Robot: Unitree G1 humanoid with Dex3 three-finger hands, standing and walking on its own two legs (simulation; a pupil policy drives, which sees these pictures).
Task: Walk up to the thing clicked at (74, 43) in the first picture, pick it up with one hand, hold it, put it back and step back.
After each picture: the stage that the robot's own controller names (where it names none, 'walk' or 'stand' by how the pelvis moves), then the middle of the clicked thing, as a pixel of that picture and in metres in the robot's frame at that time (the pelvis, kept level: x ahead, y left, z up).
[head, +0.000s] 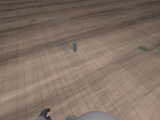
stand; (74, 47) +1.48 +0.35 -0.66
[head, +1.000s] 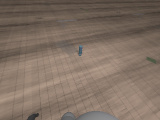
walk; (80, 50) +1.38 +0.16 -0.64
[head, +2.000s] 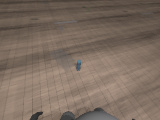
walk; (78, 65) +0.90 +0.15 -0.64
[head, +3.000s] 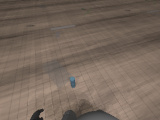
walk; (72, 82) +0.57 +0.22 -0.63
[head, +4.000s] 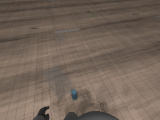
stand; (74, 95) +0.40 +0.17 -0.64
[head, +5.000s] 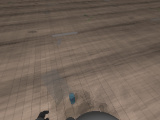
stand; (72, 99) +0.38 +0.19 -0.65
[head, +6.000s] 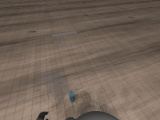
stand; (72, 97) +0.40 +0.20 -0.66
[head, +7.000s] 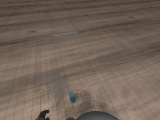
stand; (72, 98) +0.39 +0.19 -0.66
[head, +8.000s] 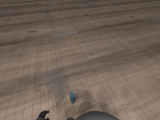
stand; (72, 98) +0.38 +0.19 -0.66
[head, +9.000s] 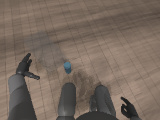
go down; (68, 68) +0.45 +0.18 -0.41
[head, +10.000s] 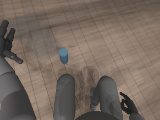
go down; (64, 57) +0.48 +0.20 -0.27
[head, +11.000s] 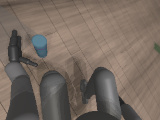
close in; (41, 48) +0.47 +0.24 -0.17
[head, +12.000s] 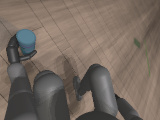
close; (27, 46) +0.47 +0.26 -0.16
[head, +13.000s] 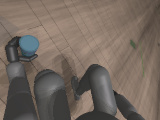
lift; (28, 49) +0.43 +0.25 -0.17
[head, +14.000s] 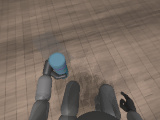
lift; (61, 68) +0.34 +0.19 +0.01
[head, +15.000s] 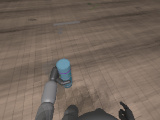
hold; (65, 75) +0.31 +0.16 +0.04
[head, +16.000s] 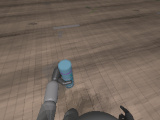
hold; (67, 76) +0.31 +0.15 +0.04
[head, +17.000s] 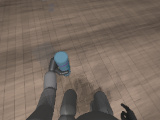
crouch; (64, 66) +0.38 +0.17 -0.02
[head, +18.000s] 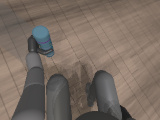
lower; (46, 45) +0.49 +0.22 -0.06
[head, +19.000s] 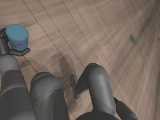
lower; (19, 44) +0.47 +0.27 -0.17
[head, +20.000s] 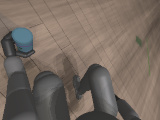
lower; (25, 45) +0.45 +0.27 -0.17
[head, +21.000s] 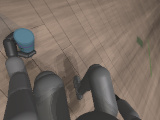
lower; (26, 46) +0.45 +0.26 -0.16
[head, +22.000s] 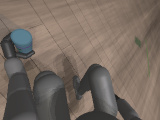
lower; (25, 46) +0.45 +0.27 -0.17
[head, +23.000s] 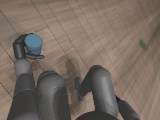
open; (34, 49) +0.45 +0.24 -0.17
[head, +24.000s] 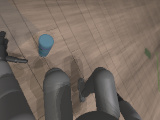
stand; (44, 48) +0.45 +0.23 -0.18
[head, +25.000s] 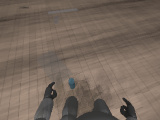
stand; (72, 84) +0.41 +0.16 -0.52
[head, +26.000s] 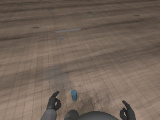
stand; (74, 95) +0.40 +0.15 -0.60
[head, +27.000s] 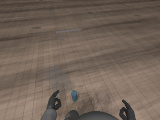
stand; (74, 96) +0.40 +0.16 -0.60
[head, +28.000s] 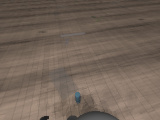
stand; (77, 98) +0.41 +0.14 -0.65
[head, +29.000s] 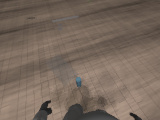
walk; (78, 82) +0.48 +0.13 -0.63
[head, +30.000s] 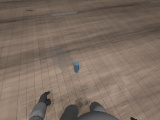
walk; (76, 67) +0.72 +0.15 -0.63
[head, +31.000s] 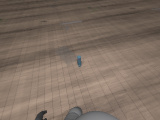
stand; (79, 61) +1.01 +0.24 -0.63
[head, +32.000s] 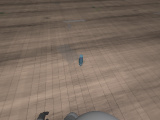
stand; (81, 60) +1.04 +0.17 -0.65
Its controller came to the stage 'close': yes
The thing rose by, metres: 0.69
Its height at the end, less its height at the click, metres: +0.00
